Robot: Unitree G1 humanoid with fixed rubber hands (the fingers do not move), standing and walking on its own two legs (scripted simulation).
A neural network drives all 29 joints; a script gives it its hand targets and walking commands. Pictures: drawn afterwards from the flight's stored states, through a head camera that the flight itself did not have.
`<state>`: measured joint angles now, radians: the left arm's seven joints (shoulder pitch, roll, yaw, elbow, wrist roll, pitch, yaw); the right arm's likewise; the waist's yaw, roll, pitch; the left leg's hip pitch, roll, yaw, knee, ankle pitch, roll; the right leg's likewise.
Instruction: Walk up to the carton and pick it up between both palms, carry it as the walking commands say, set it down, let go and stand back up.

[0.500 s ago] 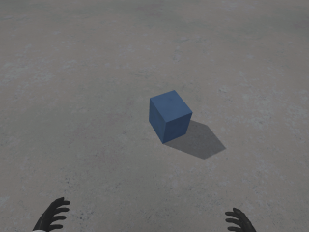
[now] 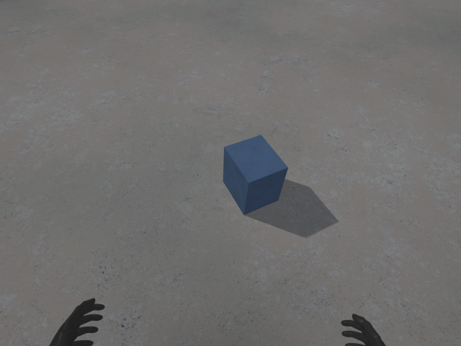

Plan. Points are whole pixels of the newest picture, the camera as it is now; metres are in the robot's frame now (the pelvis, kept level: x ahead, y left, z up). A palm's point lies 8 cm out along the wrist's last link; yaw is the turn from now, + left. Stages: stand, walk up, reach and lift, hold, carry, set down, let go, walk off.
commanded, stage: stand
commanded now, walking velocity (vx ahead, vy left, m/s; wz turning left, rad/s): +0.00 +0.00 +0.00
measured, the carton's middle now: (252, 175) +0.96 -0.13 -0.62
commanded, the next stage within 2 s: walk up in 0.42 s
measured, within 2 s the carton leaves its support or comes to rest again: neither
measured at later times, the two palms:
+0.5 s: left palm out of the picture +0.12 +0.28 -0.09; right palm out of the picture +0.10 -0.26 -0.10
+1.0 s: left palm (85, 335) +0.16 +0.24 -0.07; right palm out of the picture +0.10 -0.36 -0.11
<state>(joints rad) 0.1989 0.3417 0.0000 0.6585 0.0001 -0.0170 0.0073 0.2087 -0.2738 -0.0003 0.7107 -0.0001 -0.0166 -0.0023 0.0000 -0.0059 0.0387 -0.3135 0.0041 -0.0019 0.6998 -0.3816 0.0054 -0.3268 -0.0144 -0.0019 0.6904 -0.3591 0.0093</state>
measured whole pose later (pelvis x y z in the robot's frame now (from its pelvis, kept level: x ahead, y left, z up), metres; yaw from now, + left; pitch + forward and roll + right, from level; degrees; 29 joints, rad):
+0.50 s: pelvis -0.01 +0.00 +0.00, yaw +0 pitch -1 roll +0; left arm 0.20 0.34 0.00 0.74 0.00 -0.02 0.01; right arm 0.21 -0.28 0.00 0.77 0.00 -0.02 0.00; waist 0.00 0.00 0.04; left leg -0.31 0.00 0.00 0.70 -0.37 0.00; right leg -0.33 -0.01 0.00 0.69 -0.35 0.01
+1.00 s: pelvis +0.04 -0.06 +0.00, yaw -4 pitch +2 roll +2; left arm 0.26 0.42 0.00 0.77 0.00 -0.09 -0.04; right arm 0.26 -0.37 -0.02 0.80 0.00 -0.05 0.03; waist 0.00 0.01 0.04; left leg -0.45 0.04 0.01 1.01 -0.44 0.03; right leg -0.32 0.00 0.01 0.68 -0.39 -0.03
